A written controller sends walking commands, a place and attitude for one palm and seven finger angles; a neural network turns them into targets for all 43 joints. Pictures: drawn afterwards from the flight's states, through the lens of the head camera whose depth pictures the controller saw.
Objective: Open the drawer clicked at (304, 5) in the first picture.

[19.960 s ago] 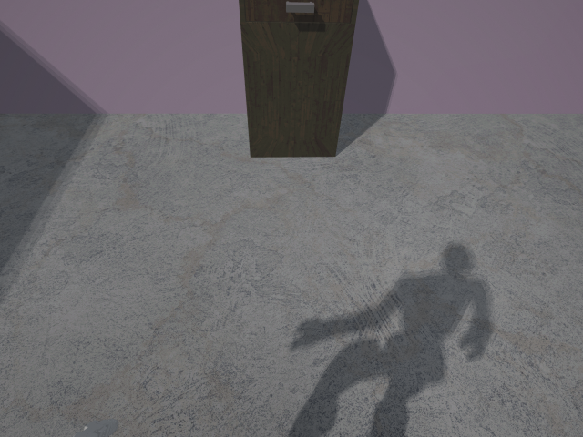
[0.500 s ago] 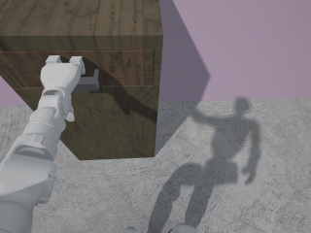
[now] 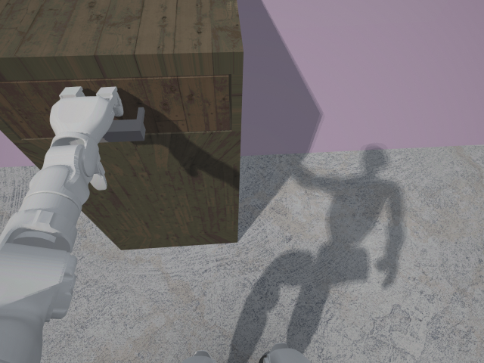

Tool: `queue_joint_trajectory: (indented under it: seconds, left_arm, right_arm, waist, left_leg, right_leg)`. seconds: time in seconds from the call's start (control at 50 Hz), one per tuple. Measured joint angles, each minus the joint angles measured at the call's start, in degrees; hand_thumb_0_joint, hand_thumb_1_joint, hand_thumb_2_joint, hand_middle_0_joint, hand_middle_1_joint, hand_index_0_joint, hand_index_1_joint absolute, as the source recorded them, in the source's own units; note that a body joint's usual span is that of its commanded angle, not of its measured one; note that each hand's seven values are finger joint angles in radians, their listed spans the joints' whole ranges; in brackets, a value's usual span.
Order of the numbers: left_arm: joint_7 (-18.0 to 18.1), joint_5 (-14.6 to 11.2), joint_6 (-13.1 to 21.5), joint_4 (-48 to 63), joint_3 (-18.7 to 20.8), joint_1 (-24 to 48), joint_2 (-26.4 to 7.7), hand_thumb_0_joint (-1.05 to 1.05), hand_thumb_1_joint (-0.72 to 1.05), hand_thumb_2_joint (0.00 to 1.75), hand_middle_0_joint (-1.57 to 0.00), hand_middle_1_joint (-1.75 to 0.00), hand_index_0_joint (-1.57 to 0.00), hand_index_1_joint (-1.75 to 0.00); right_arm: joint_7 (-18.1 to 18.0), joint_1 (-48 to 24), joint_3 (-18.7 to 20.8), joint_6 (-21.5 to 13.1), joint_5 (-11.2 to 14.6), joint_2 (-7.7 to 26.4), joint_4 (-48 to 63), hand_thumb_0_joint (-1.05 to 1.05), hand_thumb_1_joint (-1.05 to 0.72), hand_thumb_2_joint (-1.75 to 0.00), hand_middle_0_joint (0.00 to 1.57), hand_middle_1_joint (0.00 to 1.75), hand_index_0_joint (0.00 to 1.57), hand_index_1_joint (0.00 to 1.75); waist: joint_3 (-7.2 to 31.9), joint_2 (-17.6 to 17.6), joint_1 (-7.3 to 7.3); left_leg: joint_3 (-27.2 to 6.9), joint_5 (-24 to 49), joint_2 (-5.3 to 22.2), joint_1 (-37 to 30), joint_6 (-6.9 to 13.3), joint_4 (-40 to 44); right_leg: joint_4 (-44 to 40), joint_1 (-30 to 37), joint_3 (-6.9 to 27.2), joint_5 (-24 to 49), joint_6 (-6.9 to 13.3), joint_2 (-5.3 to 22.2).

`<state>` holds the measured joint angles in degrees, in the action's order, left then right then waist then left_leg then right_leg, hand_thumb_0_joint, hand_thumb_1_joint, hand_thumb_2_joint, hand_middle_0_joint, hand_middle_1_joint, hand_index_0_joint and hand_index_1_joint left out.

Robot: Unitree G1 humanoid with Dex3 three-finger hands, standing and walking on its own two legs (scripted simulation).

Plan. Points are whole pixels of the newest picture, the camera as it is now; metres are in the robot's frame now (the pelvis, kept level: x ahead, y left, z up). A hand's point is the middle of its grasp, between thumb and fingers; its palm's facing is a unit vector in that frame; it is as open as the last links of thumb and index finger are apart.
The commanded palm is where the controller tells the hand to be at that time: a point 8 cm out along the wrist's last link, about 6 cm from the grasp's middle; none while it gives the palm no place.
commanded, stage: lift the fingers back up to retry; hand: left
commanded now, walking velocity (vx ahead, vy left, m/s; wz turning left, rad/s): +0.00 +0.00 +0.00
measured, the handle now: (114, 122) +0.53 +0.23 +0.05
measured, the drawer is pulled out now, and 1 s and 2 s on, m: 0.00 0.00 0.00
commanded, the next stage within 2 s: re-aim the fingers above the handle in 0.58 s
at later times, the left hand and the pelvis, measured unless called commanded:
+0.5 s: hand (92, 113) +0.49 +0.23 +0.11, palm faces +0.02 -0.02 -1.00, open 13.5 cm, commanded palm +0.47 +0.23 +0.17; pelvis +0.03 +0.00 +0.02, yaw +0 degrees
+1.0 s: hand (88, 117) +0.49 +0.24 +0.11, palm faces +0.00 +0.00 -1.00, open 13.7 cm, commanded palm +0.46 +0.23 +0.17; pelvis +0.03 -0.01 +0.02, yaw +0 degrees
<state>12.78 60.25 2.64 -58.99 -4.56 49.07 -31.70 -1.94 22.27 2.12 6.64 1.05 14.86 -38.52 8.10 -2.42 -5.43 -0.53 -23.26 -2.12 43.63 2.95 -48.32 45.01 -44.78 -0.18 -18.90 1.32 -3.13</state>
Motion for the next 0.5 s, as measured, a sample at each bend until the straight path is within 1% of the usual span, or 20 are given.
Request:
queue_joint_trajectory:
  seconds: [0.1,0.14,0.18,0.28,0.4,0.5]
  left_arm:
    - [-0.18,-0.31,1.15,2.08,-0.11,-1.41,1.73,0.0,-0.49,0.3,-0.28,-1.23,-0.32,-1.2]
    - [-0.16,-0.02,0.79,2.91,0.47,-2.25,2.51,0.0,-0.49,0.3,-0.3,-1.23,-0.32,-1.21]
    - [0.3,0.16,1.1,3.19,1.42,-3.27,2.76,0.0,-0.49,0.3,-0.32,-1.23,-0.34,-1.21]
    - [0.22,0.19,0.99,4.9,2.2,-5.44,3.13,0.0,-0.49,0.3,-0.34,-1.22,-0.37,-1.23]
    - [-0.83,-0.64,0.77,9.13,2.7,-7.39,3.05,0.0,-0.49,0.3,-0.36,-1.22,-0.38,-1.22]
    - [-2.1,-1.57,-1.41,9.99,0.68,-6.49,3.34,0.0,-0.49,0.3,-0.36,-1.21,-0.38,-1.22]
  right_arm:
    - [0.14,-0.19,0.34,-0.45,-0.26,-0.21,-0.52,0.01,-0.91,-0.9,0.2,0.29,0.2,0.3]
    - [0.22,-0.37,0.42,-0.44,-0.39,-0.27,-0.5,0.01,-0.91,-0.9,0.2,0.29,0.2,0.3]
    - [0.33,-0.75,0.34,-0.32,-0.47,-0.27,-0.46,0.01,-0.91,-0.9,0.2,0.29,0.2,0.3]
    - [0.47,-1.91,0.27,-0.05,-0.38,-0.39,-0.07,0.01,-0.91,-0.9,0.2,0.29,0.2,0.3]
    - [0.43,-3.23,0.46,0.35,-0.13,-0.53,0.24,0.01,-0.91,-0.9,0.2,0.29,0.2,0.3]
    - [0.8,-4.47,0.53,0.98,0.39,-0.14,0.14,0.01,-0.91,-0.9,0.2,0.29,0.2,0.3]
  waist:
    - [-0.14,-0.28,0.16]
    - [-0.04,-0.41,0.21]
    - [0.09,-0.59,0.2]
    - [-0.28,-1.0,0.52]
    - [-0.42,-1.21,1.47]
    - [-0.37,-1.33,2.5]
  left_leg:
    - [-0.19,0.13,-0.1,-2.35,0.01,1.71]
    - [-0.1,0.12,-0.08,-3.45,0.03,2.47]
    - [0.05,0.09,-0.04,-4.55,0.04,3.24]
    - [0.28,0.28,-0.01,-7.4,0.06,5.37]
    - [0.19,0.89,-0.08,-10.9,-0.07,8.18]
    - [-0.24,1.41,-0.28,-13.55,-0.23,10.02]
  right_leg:
    - [-1.7,2.41,-0.05,0.04,-0.02,0.09]
    - [-2.36,3.43,0.1,0.01,-0.03,0.07]
    - [-3.0,4.42,0.3,-0.03,-0.03,0.03]
    - [-4.78,7.04,0.69,0.07,-0.03,-0.02]
    - [-7.13,10.37,0.78,0.38,0.04,0.07]
    - [-8.61,12.99,0.47,0.55,0.19,0.3]
